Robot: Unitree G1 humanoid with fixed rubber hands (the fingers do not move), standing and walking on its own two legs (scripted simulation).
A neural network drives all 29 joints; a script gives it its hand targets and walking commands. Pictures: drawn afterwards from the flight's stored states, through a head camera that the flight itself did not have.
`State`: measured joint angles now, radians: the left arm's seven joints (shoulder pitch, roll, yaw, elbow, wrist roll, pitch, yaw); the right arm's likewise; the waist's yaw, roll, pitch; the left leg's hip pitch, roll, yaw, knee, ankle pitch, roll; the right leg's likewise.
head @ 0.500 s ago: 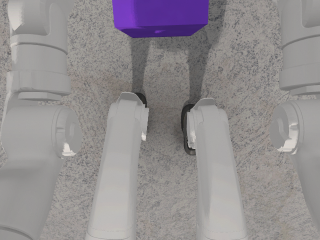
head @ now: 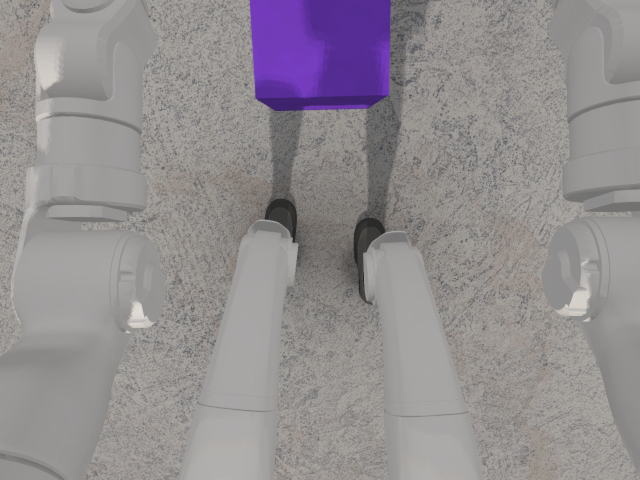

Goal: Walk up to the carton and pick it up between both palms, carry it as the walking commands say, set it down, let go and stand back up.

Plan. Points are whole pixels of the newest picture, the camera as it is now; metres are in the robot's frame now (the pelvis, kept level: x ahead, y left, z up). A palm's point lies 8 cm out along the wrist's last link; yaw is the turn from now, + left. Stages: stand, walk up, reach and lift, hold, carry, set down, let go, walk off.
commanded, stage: set down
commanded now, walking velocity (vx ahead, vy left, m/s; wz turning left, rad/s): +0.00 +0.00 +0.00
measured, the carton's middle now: (320, 45) +0.56 +0.04 -0.51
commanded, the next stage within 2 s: let go in 0.06 s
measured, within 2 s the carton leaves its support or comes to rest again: neither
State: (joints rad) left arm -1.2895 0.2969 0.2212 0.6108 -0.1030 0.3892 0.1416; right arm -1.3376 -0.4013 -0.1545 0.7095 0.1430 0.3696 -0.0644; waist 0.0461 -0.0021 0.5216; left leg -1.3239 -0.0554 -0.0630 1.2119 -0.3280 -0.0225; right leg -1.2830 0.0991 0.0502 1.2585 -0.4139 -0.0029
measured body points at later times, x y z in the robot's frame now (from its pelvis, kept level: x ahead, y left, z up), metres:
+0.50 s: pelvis +0.04 +0.01 +0.07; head +0.33 +0.01 +0.41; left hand +0.42 +0.23 -0.06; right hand +0.44 -0.19 -0.07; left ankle +0.12 +0.12 -0.61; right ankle +0.09 -0.11 -0.61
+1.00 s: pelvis +0.12 +0.00 +0.13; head +0.20 +0.00 +0.57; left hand +0.29 +0.23 +0.04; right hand +0.31 -0.22 +0.04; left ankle +0.12 +0.12 -0.61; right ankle +0.09 -0.11 -0.61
